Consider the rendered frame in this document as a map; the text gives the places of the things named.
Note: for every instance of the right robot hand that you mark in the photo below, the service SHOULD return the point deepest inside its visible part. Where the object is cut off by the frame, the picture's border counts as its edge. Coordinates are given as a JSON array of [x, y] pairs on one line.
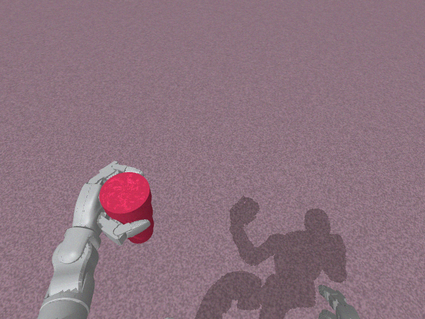
[[338, 303]]

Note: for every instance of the left robot arm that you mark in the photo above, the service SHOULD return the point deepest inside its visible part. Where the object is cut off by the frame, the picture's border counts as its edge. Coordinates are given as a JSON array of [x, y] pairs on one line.
[[71, 289]]

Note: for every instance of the cup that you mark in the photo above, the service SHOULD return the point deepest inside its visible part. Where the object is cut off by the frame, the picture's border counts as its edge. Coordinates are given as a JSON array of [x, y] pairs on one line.
[[126, 197]]

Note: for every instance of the left robot hand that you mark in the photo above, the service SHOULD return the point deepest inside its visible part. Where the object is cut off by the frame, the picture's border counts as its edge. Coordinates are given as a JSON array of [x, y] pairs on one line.
[[89, 212]]

